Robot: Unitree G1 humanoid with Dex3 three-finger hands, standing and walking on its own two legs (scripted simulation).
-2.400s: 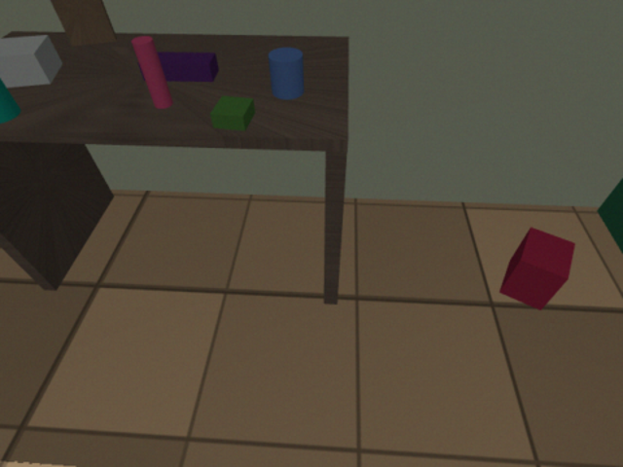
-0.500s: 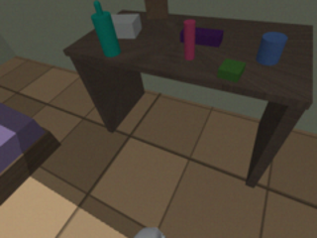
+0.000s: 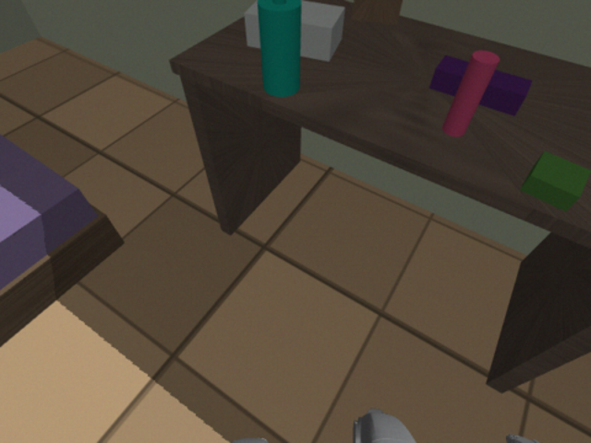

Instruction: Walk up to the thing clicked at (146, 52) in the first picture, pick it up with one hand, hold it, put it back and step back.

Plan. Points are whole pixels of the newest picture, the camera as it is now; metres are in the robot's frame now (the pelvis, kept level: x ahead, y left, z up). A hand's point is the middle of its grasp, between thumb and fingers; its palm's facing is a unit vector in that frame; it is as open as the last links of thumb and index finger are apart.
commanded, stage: walk up
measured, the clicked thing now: (468, 96) +0.69 -0.29 +0.08
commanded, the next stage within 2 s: stand in 1.46 s
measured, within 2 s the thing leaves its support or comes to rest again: neither
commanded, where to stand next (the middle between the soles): +0.07 -0.04 m, yaw -3 degrees
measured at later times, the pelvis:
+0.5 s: pelvis +0.01 -0.01 +0.01, yaw -1 degrees
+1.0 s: pelvis +0.01 -0.03 +0.02, yaw -2 degrees
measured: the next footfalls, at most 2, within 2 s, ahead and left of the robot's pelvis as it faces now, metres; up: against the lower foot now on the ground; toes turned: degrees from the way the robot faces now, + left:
right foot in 0.14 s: +0.09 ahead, -0.13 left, +0.00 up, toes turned -3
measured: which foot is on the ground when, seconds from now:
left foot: down 0.00-1.00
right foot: up 0.00-0.12, down 0.14-1.00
